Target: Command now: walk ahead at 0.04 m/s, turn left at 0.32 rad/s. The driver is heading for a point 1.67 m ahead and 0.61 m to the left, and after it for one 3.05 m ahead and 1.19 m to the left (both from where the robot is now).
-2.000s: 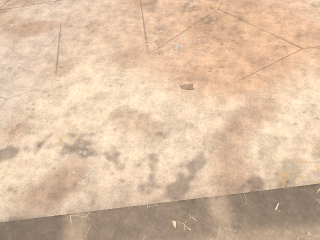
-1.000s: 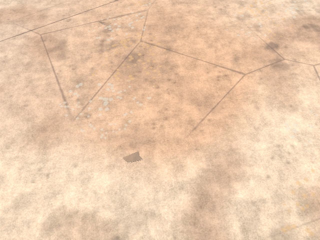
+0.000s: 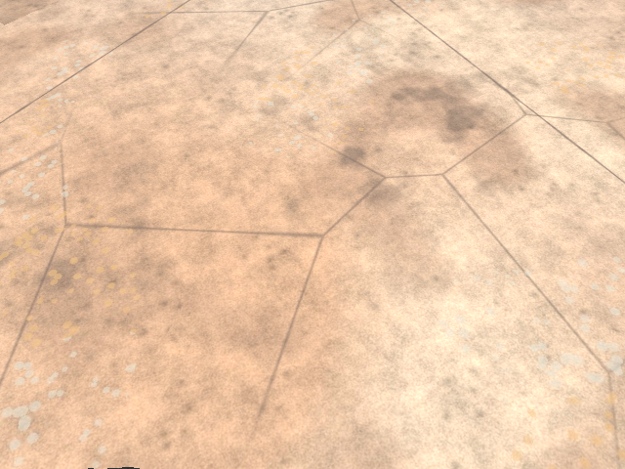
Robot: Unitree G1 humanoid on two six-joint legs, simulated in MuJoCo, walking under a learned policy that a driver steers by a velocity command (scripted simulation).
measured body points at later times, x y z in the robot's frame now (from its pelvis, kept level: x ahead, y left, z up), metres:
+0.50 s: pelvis +0.00 -0.01 +0.00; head +0.03 +0.00 +0.45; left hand +0.08 +0.30 -0.09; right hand +0.22 -0.25 -0.09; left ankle -0.02 +0.11 -0.73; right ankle +0.04 -0.13 -0.73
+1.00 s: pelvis -0.03 +0.02 +0.00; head -0.02 +0.06 +0.45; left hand -0.07 +0.34 -0.11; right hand +0.25 -0.12 -0.08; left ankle -0.09 +0.10 -0.73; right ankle +0.03 -0.12 -0.68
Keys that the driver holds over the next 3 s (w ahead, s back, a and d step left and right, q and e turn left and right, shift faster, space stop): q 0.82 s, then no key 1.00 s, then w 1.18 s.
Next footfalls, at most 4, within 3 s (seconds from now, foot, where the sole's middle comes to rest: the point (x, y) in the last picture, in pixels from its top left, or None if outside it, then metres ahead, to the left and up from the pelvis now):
0.52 right None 0.08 -0.11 -0.77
0.90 left None -0.05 0.13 -0.77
1.28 right None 0.08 -0.08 -0.77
2.52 left None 0.28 0.32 -0.77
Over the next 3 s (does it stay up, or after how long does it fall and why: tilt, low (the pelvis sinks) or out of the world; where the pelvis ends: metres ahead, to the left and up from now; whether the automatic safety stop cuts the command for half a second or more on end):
stays up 0.41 0.25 0.01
